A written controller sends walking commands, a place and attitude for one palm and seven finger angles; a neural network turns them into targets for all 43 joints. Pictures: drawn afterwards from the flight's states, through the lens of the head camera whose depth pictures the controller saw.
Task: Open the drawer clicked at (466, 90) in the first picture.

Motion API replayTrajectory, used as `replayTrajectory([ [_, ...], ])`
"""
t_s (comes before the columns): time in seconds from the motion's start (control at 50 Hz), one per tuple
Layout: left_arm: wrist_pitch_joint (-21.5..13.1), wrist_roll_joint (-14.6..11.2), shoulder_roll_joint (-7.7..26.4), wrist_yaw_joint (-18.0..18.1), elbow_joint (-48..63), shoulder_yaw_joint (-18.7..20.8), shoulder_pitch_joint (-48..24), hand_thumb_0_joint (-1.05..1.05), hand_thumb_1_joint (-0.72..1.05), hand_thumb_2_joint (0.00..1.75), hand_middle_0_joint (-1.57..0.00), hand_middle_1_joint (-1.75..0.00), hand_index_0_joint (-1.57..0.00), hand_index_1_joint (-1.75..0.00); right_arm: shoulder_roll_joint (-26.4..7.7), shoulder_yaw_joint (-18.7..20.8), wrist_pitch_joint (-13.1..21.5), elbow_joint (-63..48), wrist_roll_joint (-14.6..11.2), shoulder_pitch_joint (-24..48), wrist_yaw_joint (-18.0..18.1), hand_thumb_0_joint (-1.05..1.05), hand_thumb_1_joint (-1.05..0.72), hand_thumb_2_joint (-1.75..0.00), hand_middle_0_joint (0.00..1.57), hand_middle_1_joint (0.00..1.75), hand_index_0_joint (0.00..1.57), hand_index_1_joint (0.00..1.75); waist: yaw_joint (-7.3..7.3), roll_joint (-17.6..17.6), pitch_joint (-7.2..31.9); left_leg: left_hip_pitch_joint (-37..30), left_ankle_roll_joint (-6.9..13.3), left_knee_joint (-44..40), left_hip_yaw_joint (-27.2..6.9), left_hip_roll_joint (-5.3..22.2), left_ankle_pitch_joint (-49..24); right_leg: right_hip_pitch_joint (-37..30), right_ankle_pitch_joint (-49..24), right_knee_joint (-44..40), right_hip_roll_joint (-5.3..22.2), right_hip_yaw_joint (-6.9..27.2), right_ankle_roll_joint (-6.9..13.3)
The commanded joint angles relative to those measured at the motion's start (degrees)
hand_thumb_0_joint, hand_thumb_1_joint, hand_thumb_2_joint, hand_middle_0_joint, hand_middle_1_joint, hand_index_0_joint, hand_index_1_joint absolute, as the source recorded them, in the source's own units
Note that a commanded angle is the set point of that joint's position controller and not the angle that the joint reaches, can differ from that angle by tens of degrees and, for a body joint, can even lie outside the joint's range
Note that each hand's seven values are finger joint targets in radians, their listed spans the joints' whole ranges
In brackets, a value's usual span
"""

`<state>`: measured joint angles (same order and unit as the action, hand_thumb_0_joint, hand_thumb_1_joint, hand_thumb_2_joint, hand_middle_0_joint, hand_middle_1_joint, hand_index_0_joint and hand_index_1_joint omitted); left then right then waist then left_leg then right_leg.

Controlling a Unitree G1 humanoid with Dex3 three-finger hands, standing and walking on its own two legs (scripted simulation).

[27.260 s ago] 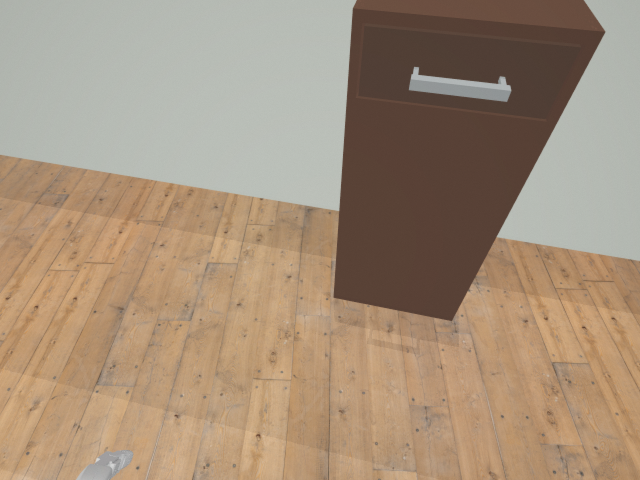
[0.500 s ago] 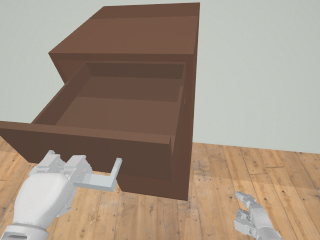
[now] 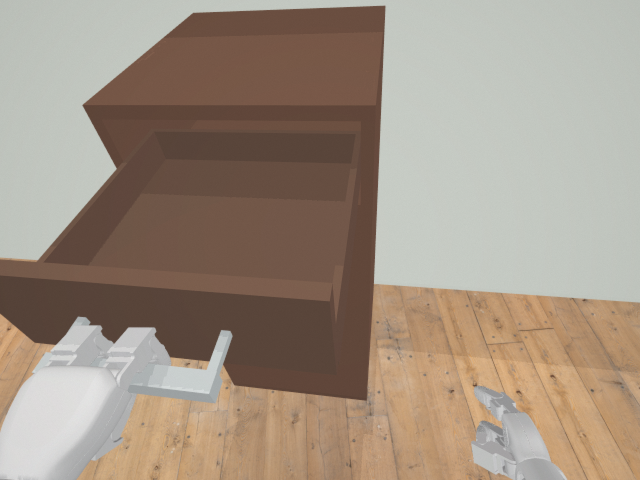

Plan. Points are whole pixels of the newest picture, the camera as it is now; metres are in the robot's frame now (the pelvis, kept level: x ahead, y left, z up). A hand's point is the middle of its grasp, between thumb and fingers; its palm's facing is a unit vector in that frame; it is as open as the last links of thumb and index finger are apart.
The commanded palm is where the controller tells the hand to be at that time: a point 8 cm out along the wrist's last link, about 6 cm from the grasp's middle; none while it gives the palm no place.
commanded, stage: open the thumb to release the handle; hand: left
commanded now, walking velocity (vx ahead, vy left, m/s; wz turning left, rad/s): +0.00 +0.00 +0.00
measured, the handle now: (138, 355) +0.20 +0.21 +0.13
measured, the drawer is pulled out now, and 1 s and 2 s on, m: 0.30 0.30 0.30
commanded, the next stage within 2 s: lift the hand off the handle in 0.48 s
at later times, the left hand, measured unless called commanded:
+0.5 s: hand (95, 415) +0.15 +0.23 +0.11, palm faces +0.08 -0.10 -0.99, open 12.4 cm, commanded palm +0.11 +0.23 +0.17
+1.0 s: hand (118, 396) +0.17 +0.22 +0.12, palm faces +0.09 -0.07 -0.99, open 13.4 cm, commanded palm +0.14 +0.21 +0.18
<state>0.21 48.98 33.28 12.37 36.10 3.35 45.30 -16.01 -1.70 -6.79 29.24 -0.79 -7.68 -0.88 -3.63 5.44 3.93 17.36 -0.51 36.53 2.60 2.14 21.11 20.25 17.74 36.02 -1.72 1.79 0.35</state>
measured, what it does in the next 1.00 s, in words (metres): stands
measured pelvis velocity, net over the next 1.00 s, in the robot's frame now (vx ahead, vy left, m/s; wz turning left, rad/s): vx -0.02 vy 0.00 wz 0.05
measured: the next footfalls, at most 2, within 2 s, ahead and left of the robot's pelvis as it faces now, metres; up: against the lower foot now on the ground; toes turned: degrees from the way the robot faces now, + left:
none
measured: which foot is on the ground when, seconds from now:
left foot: down 0.00-1.00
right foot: down 0.00-1.00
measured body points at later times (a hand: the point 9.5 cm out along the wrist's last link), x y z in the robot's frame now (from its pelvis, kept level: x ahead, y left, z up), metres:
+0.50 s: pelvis -0.01 +0.00 +0.00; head -0.02 -0.03 +0.45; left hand +0.14 +0.24 +0.17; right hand +0.23 -0.18 -0.07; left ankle -0.02 +0.12 -0.73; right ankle +0.01 -0.12 -0.73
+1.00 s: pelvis -0.02 +0.00 +0.01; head -0.03 -0.04 +0.45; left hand +0.16 +0.22 +0.17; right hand +0.21 -0.17 -0.09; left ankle -0.02 +0.12 -0.73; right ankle +0.01 -0.11 -0.73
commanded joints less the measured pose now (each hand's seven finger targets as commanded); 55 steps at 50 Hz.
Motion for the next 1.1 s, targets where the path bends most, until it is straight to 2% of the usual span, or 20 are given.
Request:
replayTrajectory([
  [0.0,0.20,1.89,8.27,4.39,4.16,14.75,-11.57,0.00,0.76,0.84,-0.39,-1.34,-0.39,-1.34,-4.34,2.71,4.05,-8.04,1.09,9.12,0.95,0.00,-0.90,-0.90,0.20,0.30,0.20,0.30,-1.83,-2.66,1.31,-0.34,0.87,-4.23,-1.22,-1.98,-12.06,-1.24,-7.01,-7.06,1.02,-0.74,-0.17],
  [0.04,0.29,1.24,6.61,3.83,4.65,13.52,-9.82,0.00,0.62,0.78,-0.38,-1.32,-0.38,-1.32,-3.87,2.75,4.55,-8.27,0.64,9.09,0.82,0.00,-0.90,-0.90,0.20,0.30,0.20,0.30,-2.95,-1.12,6.19,-2.09,0.72,-4.39,-0.61,-1.86,-13.56,-3.44,-7.48,-6.08,1.11,-1.69,-0.05],
  [0.1,1.33,-0.17,5.41,1.77,8.24,9.78,-11.98,0.00,0.41,0.69,-0.36,-1.30,-0.36,-1.30,-4.96,3.24,4.70,-8.56,0.36,9.50,1.23,0.00,-0.90,-0.90,0.20,0.30,0.20,0.30,-2.27,-1.57,9.37,-3.01,0.68,-4.72,-0.48,-1.88,-17.81,-5.98,-13.35,-5.84,1.36,-2.07,-0.65],
  [0.14,2.36,-0.03,2.76,0.03,8.00,6.06,-11.36,0.00,0.27,0.63,-0.35,-1.28,-0.35,-1.28,-4.54,2.43,4.97,-8.40,0.47,9.44,1.06,0.00,-0.90,-0.90,0.20,0.30,0.20,0.30,-1.69,-2.80,7.90,-2.61,0.90,-4.89,-0.73,-1.58,-17.95,-4.96,-12.00,-5.86,1.54,-2.83,-0.86],
  [0.22,4.23,2.56,7.42,-1.83,5.13,8.31,-14.72,0.00,-0.01,0.51,-0.33,-1.25,-0.33,-1.25,-5.06,1.65,3.78,-7.90,0.57,11.33,1.41,0.00,-0.90,-0.90,0.20,0.30,0.20,0.30,-2.00,-4.65,2.51,-1.07,0.88,-6.15,-0.90,-1.37,-13.73,-4.60,-8.61,-7.68,1.16,-2.27,-0.46],
  [0.24,4.33,3.55,4.01,-2.58,5.00,4.91,-15.81,0.00,-0.08,0.48,-0.33,-1.24,-0.33,-1.24,-3.92,0.97,3.71,-8.12,1.06,10.74,0.92,0.00,-0.90,-0.90,0.20,0.30,0.20,0.30,-2.20,-4.96,2.61,-0.90,1.08,-6.40,-0.79,-1.62,-13.94,-4.23,-7.32,-7.37,1.59,-3.00,-0.44],
  [0.32,4.41,1.94,4.78,-4.30,6.82,5.18,-15.13,0.00,-0.36,0.36,-0.31,-1.22,-0.31,-1.22,-4.90,1.39,3.73,-9.01,0.22,11.71,1.30,0.00,-0.90,-0.90,0.20,0.30,0.20,0.30,-2.62,-2.44,5.24,-3.08,0.93,-7.14,-0.98,-1.15,-15.14,-6.94,-9.82,-7.76,0.93,-2.93,-0.39],
  [0.36,3.88,1.54,4.01,-4.97,6.04,4.44,-15.70,0.00,-0.50,0.30,-0.30,-1.20,-0.30,-1.20,-4.33,1.35,3.64,-8.36,0.39,10.40,1.40,0.00,-0.90,-0.90,0.20,0.30,0.20,0.30,-2.31,-4.60,4.81,-3.00,1.04,-7.24,-0.51,-1.37,-15.99,-7.22,-10.69,-8.25,1.26,-3.27,-0.62],
  [0.52,2.56,2.52,5.33,-4.62,6.47,5.69,-18.42,0.00,-0.50,0.30,-0.30,-1.20,-0.30,-1.20,-4.44,0.95,3.84,-8.84,0.63,11.98,1.49,0.00,-0.90,-0.90,0.20,0.30,0.20,0.30,-2.61,-1.17,2.81,-3.38,0.75,-7.70,-1.02,-1.12,-12.48,-5.56,-6.03,-9.39,0.62,-3.12,-0.16],
  [0.54,2.40,3.13,4.18,-4.64,6.94,4.71,-18.61,0.00,-0.50,0.30,-0.30,-1.20,-0.30,-1.20,-3.62,0.55,3.81,-8.77,1.02,10.52,1.08,0.00,-0.90,-0.90,0.20,0.30,0.20,0.30,-2.70,-1.31,3.84,-3.00,0.70,-7.62,-0.66,-1.30,-13.16,-5.54,-4.93,-8.88,1.17,-3.60,-0.16],
  [0.56,2.47,2.65,-4.58,-5.52,2.81,-3.49,-15.57,0.00,-0.50,0.30,-0.30,-1.20,-0.30,-1.20,-2.90,1.18,3.81,-8.17,1.03,10.71,0.34,0.00,-0.90,-0.90,0.20,0.30,0.20,0.30,-1.88,-2.34,0.30,-2.07,0.65,-7.88,-0.50,-1.80,-13.36,-3.98,-5.55,-8.54,0.56,-4.55,0.02],
  [0.62,2.22,2.95,0.39,-5.23,5.61,-0.92,-22.84,0.00,-0.50,0.30,-0.30,-1.20,-0.30,-1.20,-4.07,1.37,3.61,-8.54,0.63,11.98,0.40,0.00,-0.90,-0.90,0.20,0.30,0.20,0.30,-1.29,-0.93,0.84,-0.93,0.64,-8.55,-1.14,-1.16,-9.15,-3.87,-3.53,-7.96,-0.03,-4.17,0.08],
  [0.66,1.97,6.02,1.79,-4.00,4.01,-0.37,-25.80,0.00,-0.50,0.30,-0.30,-1.20,-0.30,-1.20,-3.21,1.22,3.35,-7.90,1.55,10.87,0.50,0.00,-0.90,-0.90,0.20,0.30,0.20,0.30,-1.96,-2.43,2.61,-1.25,0.84,-8.31,-1.15,-1.41,-9.62,-4.06,-2.24,-8.13,0.33,-3.69,0.51],
  [0.7,2.19,7.89,-0.03,-3.66,2.50,-2.60,-27.13,0.00,-0.50,0.30,-0.30,-1.20,-0.30,-1.20,-2.82,1.20,3.23,-7.59,1.84,10.70,0.12,0.00,-0.90,-0.90,0.20,0.30,0.20,0.30,-1.91,-2.85,2.69,-1.73,0.79,-7.73,-1.17,-1.94,-9.55,-2.68,-1.50,-8.05,0.41,-3.19,0.65],
  [0.74,3.02,7.58,-1.11,-4.09,2.01,-3.34,-27.87,0.00,-0.50,0.30,-0.30,-1.20,-0.30,-1.20,-2.26,0.70,3.44,-7.50,1.51,10.89,-0.07,0.00,-0.90,-0.90,0.20,0.30,0.20,0.30,-2.13,-2.73,4.84,-1.61,0.95,-8.01,-1.31,-2.01,-9.90,-4.13,-1.87,-7.13,0.58,-3.55,0.86],
  [0.82,4.39,5.68,3.54,-4.40,0.50,1.03,-28.64,0.00,-0.50,0.30,-0.30,-1.20,-0.30,-1.20,-3.23,1.17,3.30,-6.81,0.73,12.88,1.00,0.00,-0.90,-0.90,0.20,0.30,0.20,0.30,-2.26,-2.76,4.88,-2.16,1.00,-8.76,-1.42,-1.83,-10.44,-6.94,-5.07,-8.15,0.29,-2.86,0.69],
  [0.86,4.51,5.38,0.01,-5.43,-1.96,-2.07,-28.90,0.00,-0.50,0.30,-0.30,-1.20,-0.30,-1.20,-2.07,0.92,3.18,-6.03,0.85,12.34,0.76,0.00,-0.90,-0.90,0.20,0.30,0.20,0.30,-1.95,-4.83,2.57,-2.00,1.13,-9.39,-1.13,-2.30,-10.96,-6.18,-4.51,-8.97,0.56,-3.35,0.60],
  [0.92,4.59,4.38,6.32,-5.68,2.81,2.59,-34.02,0.00,-0.50,0.30,-0.30,-1.20,-0.30,-1.20,-3.44,0.86,3.26,-6.48,0.45,13.94,1.64,0.00,-0.90,-0.90,0.20,0.30,0.20,0.30,-2.06,-1.20,4.61,-3.34,1.22,-9.97,-1.32,-1.85,-10.13,-8.20,-4.76,-9.62,0.57,-2.53,0.46],
  [0.94,4.58,4.96,3.56,-6.04,3.26,0.19,-34.25,0.00,-0.50,0.30,-0.30,-1.20,-0.30,-1.20,-2.10,0.22,3.48,-6.83,0.91,13.09,1.34,0.00,-0.90,-0.90,0.20,0.30,0.20,0.30,-2.33,-2.79,5.79,-3.63,1.35,-9.76,-1.16,-2.37,-11.07,-7.96,-3.56,-9.51,1.19,-3.09,0.33],
  [1.08,2.99,1.29,5.82,-8.11,4.15,2.58,-36.00,0.00,-0.50,0.30,-0.30,-1.20,-0.30,-1.20,-2.58,0.65,4.28,-5.93,0.51,13.68,2.52,0.00,-0.90,-0.90,0.20,0.30,0.20,0.30,-2.17,-3.12,4.05,-6.25,1.41,-11.36,-0.98,-2.66,-11.83,-9.36,-4.38,-12.53,1.26,-2.86,-0.15],
])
